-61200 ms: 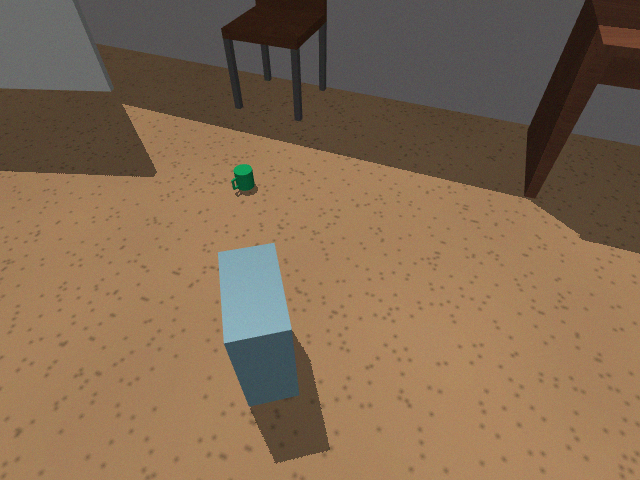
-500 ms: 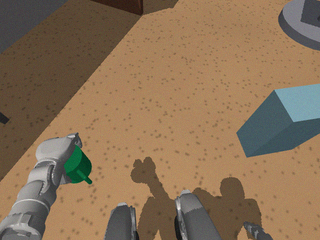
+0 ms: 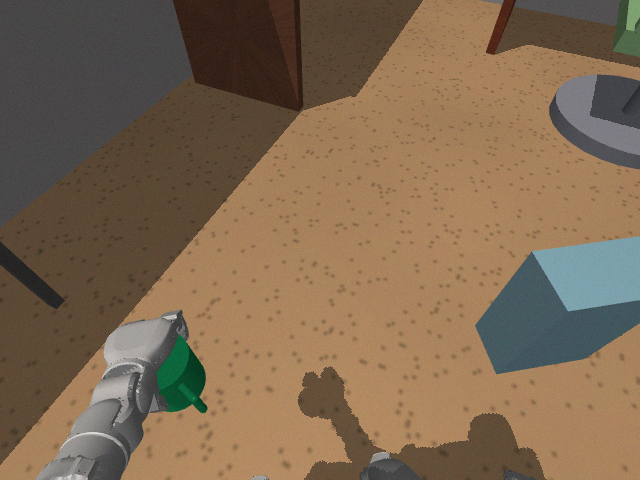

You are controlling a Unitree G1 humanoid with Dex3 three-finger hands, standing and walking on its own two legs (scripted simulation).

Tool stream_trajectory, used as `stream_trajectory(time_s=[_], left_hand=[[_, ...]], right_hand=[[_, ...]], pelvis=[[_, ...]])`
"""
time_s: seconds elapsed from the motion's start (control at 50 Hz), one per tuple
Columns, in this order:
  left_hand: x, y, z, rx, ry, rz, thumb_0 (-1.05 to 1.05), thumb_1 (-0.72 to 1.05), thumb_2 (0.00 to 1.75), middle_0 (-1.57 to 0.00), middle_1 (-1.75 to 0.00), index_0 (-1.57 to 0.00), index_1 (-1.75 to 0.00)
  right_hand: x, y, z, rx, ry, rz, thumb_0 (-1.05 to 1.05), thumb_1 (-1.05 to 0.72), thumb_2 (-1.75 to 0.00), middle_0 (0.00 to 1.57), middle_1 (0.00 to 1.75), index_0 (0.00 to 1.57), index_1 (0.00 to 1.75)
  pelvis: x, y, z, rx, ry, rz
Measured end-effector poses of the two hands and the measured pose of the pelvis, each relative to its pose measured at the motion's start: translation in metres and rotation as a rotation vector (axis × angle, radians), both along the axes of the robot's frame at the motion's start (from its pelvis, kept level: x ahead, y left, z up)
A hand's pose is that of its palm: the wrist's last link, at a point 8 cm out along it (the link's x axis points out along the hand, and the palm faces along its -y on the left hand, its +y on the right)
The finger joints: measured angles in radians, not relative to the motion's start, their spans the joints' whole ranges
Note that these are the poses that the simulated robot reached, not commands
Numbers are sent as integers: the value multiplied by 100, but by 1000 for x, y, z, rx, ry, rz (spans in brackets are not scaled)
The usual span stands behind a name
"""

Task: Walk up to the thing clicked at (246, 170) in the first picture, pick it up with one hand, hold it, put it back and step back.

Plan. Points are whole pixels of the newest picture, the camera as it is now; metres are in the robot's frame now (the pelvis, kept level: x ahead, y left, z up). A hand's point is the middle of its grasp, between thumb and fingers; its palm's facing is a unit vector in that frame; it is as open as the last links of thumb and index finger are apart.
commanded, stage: lift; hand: left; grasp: from above
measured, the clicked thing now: (175, 379) +0.32 +0.21 -0.13
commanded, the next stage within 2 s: hold in 0.06 s
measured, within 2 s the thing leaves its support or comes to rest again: neither
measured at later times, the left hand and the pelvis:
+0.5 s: hand (139, 357) +0.32 +0.23 -0.04, palm faces -0.47 -0.06 -0.88, open 11.5 cm; pelvis +0.02 +0.01 +0.04, yaw +0 degrees
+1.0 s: hand (134, 353) +0.32 +0.22 -0.01, palm faces -0.48 -0.05 -0.88, open 11.5 cm; pelvis +0.03 +0.00 +0.05, yaw -1 degrees
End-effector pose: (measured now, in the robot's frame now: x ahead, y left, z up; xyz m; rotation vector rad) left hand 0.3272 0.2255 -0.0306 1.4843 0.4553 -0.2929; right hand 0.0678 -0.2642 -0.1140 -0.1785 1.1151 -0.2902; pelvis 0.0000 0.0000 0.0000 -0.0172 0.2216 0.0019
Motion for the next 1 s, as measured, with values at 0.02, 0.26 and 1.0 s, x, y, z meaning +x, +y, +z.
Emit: stream_trajectory(time_s=[0.02,0.26,1.0], left_hand=[[0,0,3,-1,1,3,1,-25,84,-46,-103,-40,-97],[-2,1,27,-4,11,-4,2,-24,82,-46,-101,-41,-95],[1,1,74,5,18,-47,2,-23,80,-49,-97,-44,-90]], right_hand=[[2,1,2,3,-4,0,1,-90,-90,20,30,20,30],[29,6,24,18,-46,12,1,-90,-90,20,30,20,30],[57,6,50,45,-116,28,1,-90,-90,20,30,20,30]], pelvis=[[1,0,2,1,-6,0],[14,2,24,4,-56,-2],[26,5,46,13,-144,-16]])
